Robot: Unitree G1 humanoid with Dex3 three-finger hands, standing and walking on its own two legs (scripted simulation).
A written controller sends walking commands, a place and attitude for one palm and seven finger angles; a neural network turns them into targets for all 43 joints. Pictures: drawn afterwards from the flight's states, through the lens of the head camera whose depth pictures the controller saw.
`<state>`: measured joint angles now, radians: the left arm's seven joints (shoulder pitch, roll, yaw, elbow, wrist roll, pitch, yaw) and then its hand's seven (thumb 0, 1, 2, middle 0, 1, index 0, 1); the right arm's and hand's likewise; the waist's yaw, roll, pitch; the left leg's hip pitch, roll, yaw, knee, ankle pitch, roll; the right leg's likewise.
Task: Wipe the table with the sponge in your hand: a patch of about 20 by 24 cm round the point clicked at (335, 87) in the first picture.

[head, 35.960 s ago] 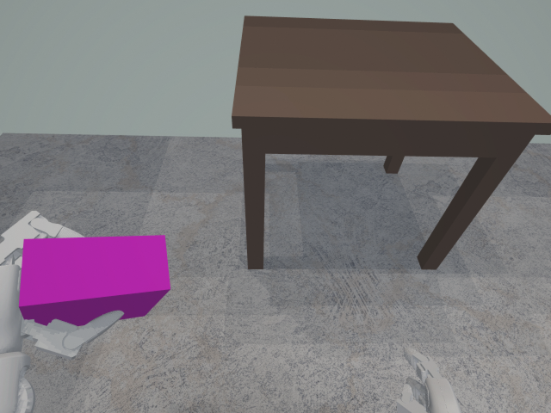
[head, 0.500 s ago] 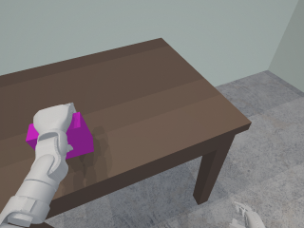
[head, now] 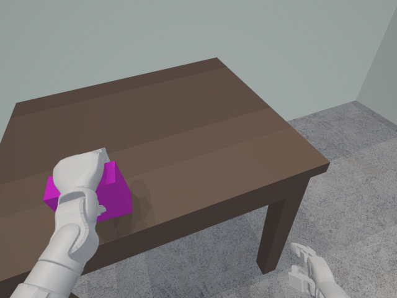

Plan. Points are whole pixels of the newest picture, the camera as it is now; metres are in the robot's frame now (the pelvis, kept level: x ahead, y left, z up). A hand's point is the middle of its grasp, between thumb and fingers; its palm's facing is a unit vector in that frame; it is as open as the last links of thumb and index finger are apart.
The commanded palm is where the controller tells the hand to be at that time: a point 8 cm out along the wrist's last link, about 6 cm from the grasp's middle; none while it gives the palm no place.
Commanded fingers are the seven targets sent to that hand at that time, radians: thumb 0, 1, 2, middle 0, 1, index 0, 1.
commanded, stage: slide across to the third lane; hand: left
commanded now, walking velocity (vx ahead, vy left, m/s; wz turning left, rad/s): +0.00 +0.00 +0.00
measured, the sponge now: (96, 200) +0.30 +0.27 +0.04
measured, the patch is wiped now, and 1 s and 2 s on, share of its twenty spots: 0.80 0.85 0.85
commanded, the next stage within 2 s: wipe forward along the third lane in 0.62 s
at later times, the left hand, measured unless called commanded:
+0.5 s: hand (116, 179) +0.32 +0.21 +0.10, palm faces +0.02 -0.04 -1.00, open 10.2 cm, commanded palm +0.30 +0.19 +0.15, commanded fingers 0.00 0.10 1.30 -1.20 -1.60 -1.20 -1.60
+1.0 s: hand (133, 168) +0.35 +0.18 +0.10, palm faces -0.03 -0.04 -1.00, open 10.2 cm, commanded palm +0.33 +0.19 +0.13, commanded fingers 0.00 0.10 1.30 -1.20 -1.60 -1.20 -1.60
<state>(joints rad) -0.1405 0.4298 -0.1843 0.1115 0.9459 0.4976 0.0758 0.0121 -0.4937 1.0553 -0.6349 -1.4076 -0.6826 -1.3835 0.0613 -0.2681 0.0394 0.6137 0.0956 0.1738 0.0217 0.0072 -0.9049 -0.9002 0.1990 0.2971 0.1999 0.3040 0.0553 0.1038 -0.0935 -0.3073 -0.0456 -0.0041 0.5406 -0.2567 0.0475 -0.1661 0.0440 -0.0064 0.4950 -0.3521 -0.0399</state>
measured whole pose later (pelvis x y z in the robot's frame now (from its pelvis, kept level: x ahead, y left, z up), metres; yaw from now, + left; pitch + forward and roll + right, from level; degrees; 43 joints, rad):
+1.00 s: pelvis -0.01 -0.04 +0.00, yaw +1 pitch +2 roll +1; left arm -0.51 0.34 -0.28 0.50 0.95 0.55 0.02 -0.01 -0.53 1.06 -0.70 -1.34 -0.75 -1.31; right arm 0.06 -0.28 0.04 0.69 0.09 0.16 -0.03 0.01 -0.91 -0.90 0.20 0.30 0.20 0.30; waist 0.04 0.07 -0.09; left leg -0.33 -0.02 -0.03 0.52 -0.22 0.00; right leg -0.20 0.08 -0.03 0.52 -0.35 -0.10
